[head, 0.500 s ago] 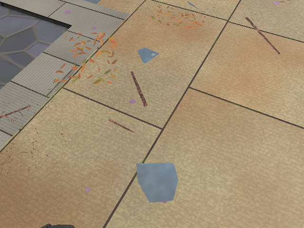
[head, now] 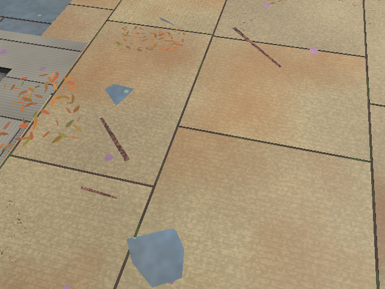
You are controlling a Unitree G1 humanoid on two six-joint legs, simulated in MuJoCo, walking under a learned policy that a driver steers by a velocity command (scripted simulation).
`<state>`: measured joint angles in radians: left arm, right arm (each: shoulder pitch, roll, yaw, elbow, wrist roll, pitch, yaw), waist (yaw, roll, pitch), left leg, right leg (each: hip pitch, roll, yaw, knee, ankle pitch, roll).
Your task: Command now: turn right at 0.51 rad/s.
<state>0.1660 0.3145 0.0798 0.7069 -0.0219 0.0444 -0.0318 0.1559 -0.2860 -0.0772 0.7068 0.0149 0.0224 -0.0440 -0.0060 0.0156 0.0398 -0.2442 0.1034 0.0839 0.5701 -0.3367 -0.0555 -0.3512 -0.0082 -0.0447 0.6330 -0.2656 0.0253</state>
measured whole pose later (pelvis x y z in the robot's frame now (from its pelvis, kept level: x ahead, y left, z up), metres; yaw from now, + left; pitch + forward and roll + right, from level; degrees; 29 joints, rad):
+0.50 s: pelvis +0.02 +0.01 +0.00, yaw -16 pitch +1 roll +1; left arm 0.14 0.32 0.07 0.65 -0.01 0.05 0.02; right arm 0.17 -0.28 -0.07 0.72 -0.02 -0.02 -0.01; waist 0.01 -0.04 0.02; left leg -0.28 -0.04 -0.05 0.51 -0.24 0.00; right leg -0.34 0.11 0.20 0.61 -0.31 -0.02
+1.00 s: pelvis +0.01 -0.01 +0.01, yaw -18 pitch -1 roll +0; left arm 0.22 0.23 0.03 0.77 0.01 0.01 0.01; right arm 0.19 -0.26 -0.04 0.81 -0.01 -0.01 -0.02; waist -0.01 0.01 0.03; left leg -0.22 0.03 -0.04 0.50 -0.25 -0.05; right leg -0.18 0.02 0.06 0.52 -0.32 0.00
